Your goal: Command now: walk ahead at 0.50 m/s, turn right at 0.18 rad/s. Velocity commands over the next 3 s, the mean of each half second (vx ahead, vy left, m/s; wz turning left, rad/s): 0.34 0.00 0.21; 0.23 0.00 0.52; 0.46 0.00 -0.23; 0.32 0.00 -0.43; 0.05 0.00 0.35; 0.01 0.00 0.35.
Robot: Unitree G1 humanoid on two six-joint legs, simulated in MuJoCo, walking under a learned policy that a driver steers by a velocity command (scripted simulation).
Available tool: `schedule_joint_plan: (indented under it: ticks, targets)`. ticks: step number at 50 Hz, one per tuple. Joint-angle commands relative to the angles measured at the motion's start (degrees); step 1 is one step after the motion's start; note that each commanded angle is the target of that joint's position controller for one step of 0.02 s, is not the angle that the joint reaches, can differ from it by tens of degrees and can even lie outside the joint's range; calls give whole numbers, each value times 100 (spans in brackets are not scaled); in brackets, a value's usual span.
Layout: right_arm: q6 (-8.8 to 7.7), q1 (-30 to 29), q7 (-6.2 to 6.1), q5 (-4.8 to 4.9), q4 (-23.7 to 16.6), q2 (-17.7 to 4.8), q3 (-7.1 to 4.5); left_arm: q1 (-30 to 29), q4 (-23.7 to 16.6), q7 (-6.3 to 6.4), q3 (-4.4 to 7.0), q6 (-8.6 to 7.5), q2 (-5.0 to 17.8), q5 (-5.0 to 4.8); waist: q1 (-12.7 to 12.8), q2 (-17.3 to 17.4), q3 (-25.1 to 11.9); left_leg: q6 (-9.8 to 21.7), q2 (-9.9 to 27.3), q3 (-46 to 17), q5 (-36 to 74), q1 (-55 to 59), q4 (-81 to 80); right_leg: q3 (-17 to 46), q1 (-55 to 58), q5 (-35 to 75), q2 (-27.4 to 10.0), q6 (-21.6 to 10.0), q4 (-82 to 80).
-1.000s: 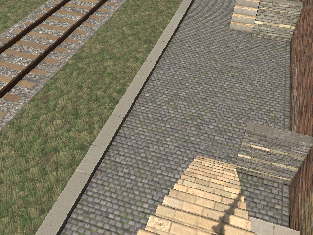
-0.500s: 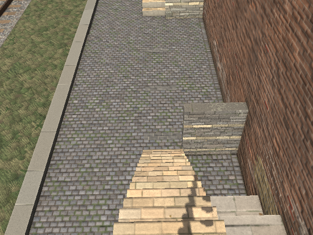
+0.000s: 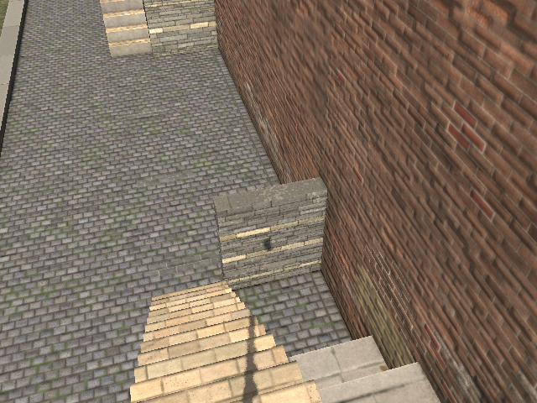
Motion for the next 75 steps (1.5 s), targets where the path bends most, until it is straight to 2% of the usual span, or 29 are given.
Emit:
schedule_joint_plan:
  ticks: [1, 3, 6, 12, 15, 16, 17, 18, 19, 20, 22, 25, 30, 32, 34, 39, 43, 46, 48, 50, 51, 52, 53, 54, 55, 58, 62, 65, 75]
  targets:
    - [-24, -653, -361, -321, -340, -246, 251, 12, -670, 63, -148, 202, -150, -82, 878, -381, 1611, 1254, 2327, -3048, 3206, -1745, -1695, 658, -571, 2355, -932, 372, -2616]
    - [-31, -880, -447, -48, -265, -743, 201, 762, -366, 35, -98, 328, -217, 276, 1279, -332, 1304, 1054, 1796, -2484, 3037, -2645, -1358, -151, 893, 3769, -1071, 495, -2328]
    - [-75, 34, -724, 442, -146, -434, 258, -593, -1016, -118, 40, 168, 363, 388, 448, 179, 1682, 735, 1249, -2278, 1433, -814, -727, -45, -411, 5661, -1604, 511, -5193]
    - [352, 6, -996, 417, -166, -654, 24, -914, -1170, -537, 256, 34, 478, 328, -364, 954, 1402, 552, 585, -1321, 1103, -1198, 626, -567, 2889, 6622, -1201, 626, -8148]
    - [400, -462, -864, 368, -4, -709, -162, 1226, -365, -582, 535, -39, 942, 178, 615, 777, 327, 387, 384, -1550, 1480, -880, 3231, -317, 4744, 7105, -1716, 362, -9014]
    - [304, -743, -731, 431, 51, -605, -210, 2939, 275, -519, 600, -111, 990, 252, 1345, 271, 43, 23, -90, -1282, 1661, -1849, 4930, -609, 6418, 7484, -1795, 316, -9067]
    - [279, -166, -698, 484, 144, -340, -233, 3106, 347, -342, 492, -64, 800, 330, 1369, -1221, 457, -373, -977, -815, -2255, -2530, 7304, -265, 6661, 9280, -2602, -72, -10151]
    - [289, 661, -543, 339, 185, 175, -186, 2718, 518, -374, 234, -115, 849, 408, 547, -2495, 282, -440, -838, -1287, -3266, -4555, 8048, -436, 7976, 13723, -3151, -324, -7055]
    - [267, 660, -451, 476, -26, -106, -176, 2670, 515, -428, 140, -102, 671, 373, 564, -2555, -357, -582, -491, -1463, -2978, -4684, 7666, -143, 7997, 13674, -3487, -785, -6794]
    - [370, -274, -509, 629, -539, 1, -44, 2298, 642, -478, 30, -109, 468, 284, 429, -1377, -791, -637, 247, -1337, -1862, -4436, 6574, 718, 7148, 9318, -3707, -1338, -7535]
    - [826, -1419, -765, 663, -752, -379, -146, 1109, 331, -491, -9, -183, 504, 640, 389, -111, -100, -586, 99, -805, -934, -3545, 6821, 727, 4863, 7838, -3472, -1247, -8707]
    - [1012, -1631, -829, 374, -1317, -296, -149, 1423, 374, -236, -28, -227, 792, 626, 350, -614, 693, -633, 204, -1464, 1073, -4813, 5558, 479, 3952, 5697, -3486, -1163, -8161]
    - [1049, -1715, -552, 389, -1711, -126, -80, 535, -19, 65, -124, 10, 1140, 504, -115, -924, -64, -671, 415, -372, 3334, -2629, 3534, -438, 3198, 4632, -2978, -534, -7971]
    - [1115, -3504, -583, 397, -2506, -179, -135, 1838, 212, 247, -23, 4, 1009, 412, 928, -1129, 884, -531, 418, -1343, 2888, -5525, 3578, 321, 5002, 3140, -3274, -555, -7923]
    - [1013, -3881, -458, 466, -2771, -267, -213, 2485, 316, 154, 161, -25, 1089, 578, 1074, -963, 1107, -314, 517, -1909, 2472, -6488, 3022, 884, 5857, 2147, -3647, -704, -8142]
    - [892, -3066, -30, 377, -2251, -368, -328, 963, -272, 158, 287, -54, 1189, 297, 431, -83, 1167, -315, 689, -930, 5999, -2414, 729, -892, 2770, -584, -3206, 234, -7762]
    - [995, -3537, -13, 559, -2057, -605, -373, 1017, -163, 74, 376, -31, 1263, 275, 1055, -645, 1525, -281, 850, -549, 5884, -1373, -988, -1768, 2925, -362, -3287, 617, -7251]
    - [915, -2409, -35, 495, -1345, -1026, -587, 542, -125, 16, 520, 55, 1535, 349, 731, -814, 965, -195, 1164, -440, 5687, -398, -1611, -1907, 3584, -16, -3227, 628, -5530]
    - [696, -367, -157, 304, -321, -1352, -749, 793, 311, 38, 523, 96, 1386, 285, -252, 443, 509, -324, 474, 682, 5437, 1871, -2423, -2302, 3003, 335, -2605, 771, -2610]
    - [468, 544, -79, 36, 84, -1892, -392, 1855, 664, -12, 515, -30, 452, 131, 42, 2989, 248, -487, 1091, -179, 9169, 3468, -1, -665, -173, -3250, -1389, 963, 2040]
    - [560, 976, 15, 259, 317, -2552, -665, 2045, 97, 31, 508, -178, 514, -190, 32, 3396, -1022, 684, 2169, -2157, 6741, 3764, -737, -151, -851, -2537, -735, 950, 2452]
    - [644, 909, 18, 258, 407, -2436, -656, 1171, -181, 132, 464, -165, 686, -463, -260, 2619, -1163, 1248, 2852, -3369, 2740, 3088, -1797, -202, -1165, -2083, -823, 782, 1972]
    - [650, -5, 21, -46, 20, -1033, -195, 482, 283, 264, 575, 70, 1180, -330, -506, 270, -348, 361, 2156, -1893, 1039, 1715, -1751, -151, -513, -995, -1124, 309, 808]
    - [481, -638, 120, -11, 16, -638, 5, 1026, 364, 342, 481, 121, 513, -249, 232, 815, -279, 607, 2224, -1613, 3258, 684, -1072, -290, 162, -1113, -1151, 266, 723]
    - [360, -694, 126, -25, 171, -1312, -177, 1023, -89, 356, 445, 224, 538, -223, 503, 1518, -519, 1180, 3115, -3545, -10, 302, -1915, -131, -590, 59, -1135, 114, 259]
    - [168, -864, -136, -297, 78, -450, 182, -187, -503, 191, 512, 429, 857, -117, 282, 894, 646, 879, 2706, -3427, -1246, -579, -2330, 789, -1257, 1931, -899, -79, -1869]
    - [28, -761, -434, -182, -29, -541, 240, 258, -699, -86, 484, 478, 656, 113, 688, 715, 727, 832, 2193, -2281, 294, -610, -1684, 706, -879, 3720, -759, 365, -2915]
    - [-105, -364, -554, 79, -29, -549, 271, -341, -1094, -163, 440, 519, 507, 206, 408, 507, 1134, 697, 2060, -1337, 951, -1013, -1480, 457, -26, 5350, -741, 485, -4448]
    - [-139, 566, -671, 158, -42, -664, -95, -1240, -1083, -582, 551, 504, 583, 73, -654, 538, 1613, 238, 2142, -218, 416, 519, 732, 45, 43, 6625, -1303, 215, -7046]
Next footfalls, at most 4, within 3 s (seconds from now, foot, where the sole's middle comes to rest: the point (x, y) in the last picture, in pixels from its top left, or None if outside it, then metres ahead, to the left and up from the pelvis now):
0.34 right None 0.29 -0.21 -0.96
0.98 left None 0.41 0.30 -1.17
1.82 right None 0.98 0.02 -1.60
2.26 left None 1.13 0.22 -1.82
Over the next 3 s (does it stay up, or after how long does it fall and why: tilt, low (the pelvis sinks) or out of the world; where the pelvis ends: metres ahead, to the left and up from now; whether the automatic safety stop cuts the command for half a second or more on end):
stays up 1.27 0.10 -1.16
